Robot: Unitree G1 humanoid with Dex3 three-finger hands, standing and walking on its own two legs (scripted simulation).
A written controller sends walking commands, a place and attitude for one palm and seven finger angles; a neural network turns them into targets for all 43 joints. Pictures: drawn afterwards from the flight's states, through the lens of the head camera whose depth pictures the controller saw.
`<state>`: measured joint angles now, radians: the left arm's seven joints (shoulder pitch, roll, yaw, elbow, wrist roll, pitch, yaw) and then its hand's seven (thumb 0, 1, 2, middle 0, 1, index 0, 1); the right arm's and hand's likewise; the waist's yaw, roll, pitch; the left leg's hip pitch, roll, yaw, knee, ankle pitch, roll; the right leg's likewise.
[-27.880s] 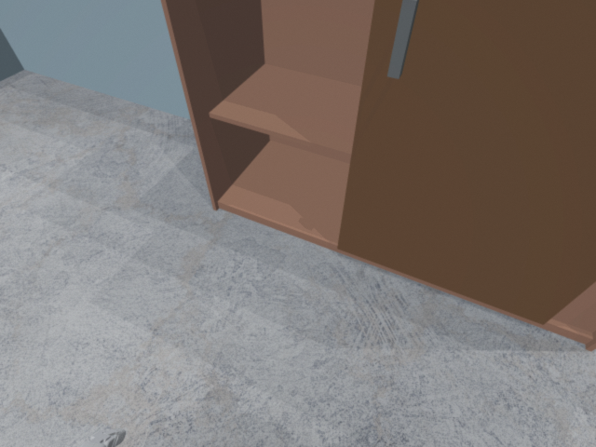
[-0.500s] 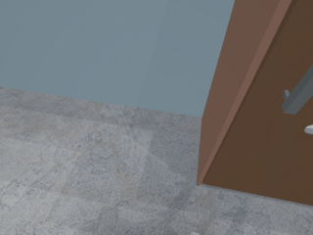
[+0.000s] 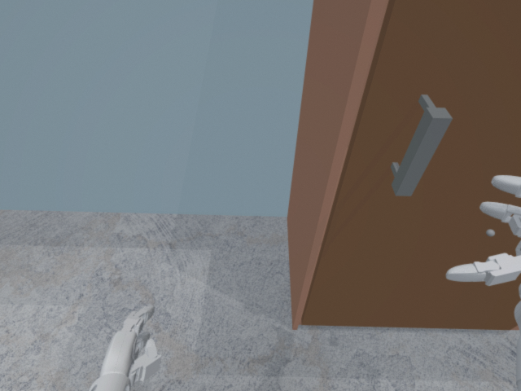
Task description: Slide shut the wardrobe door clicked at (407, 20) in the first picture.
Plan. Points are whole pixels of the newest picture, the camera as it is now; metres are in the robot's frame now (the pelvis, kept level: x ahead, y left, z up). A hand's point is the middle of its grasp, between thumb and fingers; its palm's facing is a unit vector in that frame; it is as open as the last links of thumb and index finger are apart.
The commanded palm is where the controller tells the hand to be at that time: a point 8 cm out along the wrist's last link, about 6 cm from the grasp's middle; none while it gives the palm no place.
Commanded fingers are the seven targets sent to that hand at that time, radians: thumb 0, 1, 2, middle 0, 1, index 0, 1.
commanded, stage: draw the hand back to the body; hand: right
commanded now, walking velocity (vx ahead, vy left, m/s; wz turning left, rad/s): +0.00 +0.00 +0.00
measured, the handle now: (413, 146) +0.45 -0.26 +0.16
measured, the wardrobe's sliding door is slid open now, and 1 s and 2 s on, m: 0.01 0.01 0.01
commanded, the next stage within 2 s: step back with the hand held close in 1.66 s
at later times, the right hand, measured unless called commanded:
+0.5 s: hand (484, 248) +0.26 -0.28 +0.15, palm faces +0.18 +0.98 -0.02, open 14.7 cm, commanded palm +0.22 -0.32 +0.16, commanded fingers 0.00 0.48 -0.23 0.25 1.11 0.25 1.11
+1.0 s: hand (489, 267) +0.23 -0.27 +0.16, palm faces +0.50 +0.82 -0.29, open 11.6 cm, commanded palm +0.17 -0.29 +0.18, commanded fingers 0.00 -0.43 -0.67 0.22 0.58 0.22 0.58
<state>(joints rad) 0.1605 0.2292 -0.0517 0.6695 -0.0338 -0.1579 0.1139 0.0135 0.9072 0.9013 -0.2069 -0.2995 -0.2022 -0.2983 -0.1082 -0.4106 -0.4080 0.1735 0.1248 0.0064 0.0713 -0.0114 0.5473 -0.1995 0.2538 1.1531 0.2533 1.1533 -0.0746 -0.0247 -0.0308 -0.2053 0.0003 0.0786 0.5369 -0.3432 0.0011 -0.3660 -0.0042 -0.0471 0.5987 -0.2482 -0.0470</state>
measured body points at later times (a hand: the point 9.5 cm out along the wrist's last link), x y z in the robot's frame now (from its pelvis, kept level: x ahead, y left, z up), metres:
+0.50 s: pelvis -0.01 +0.02 +0.00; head -0.04 +0.03 +0.45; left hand +0.14 +0.29 -0.07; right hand +0.24 -0.33 +0.15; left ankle -0.04 +0.12 -0.73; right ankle +0.04 -0.09 -0.73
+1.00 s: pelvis +0.00 +0.01 +0.01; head -0.02 +0.03 +0.46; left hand +0.17 +0.24 -0.08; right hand +0.20 -0.31 +0.17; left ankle -0.04 +0.12 -0.73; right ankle +0.04 -0.09 -0.73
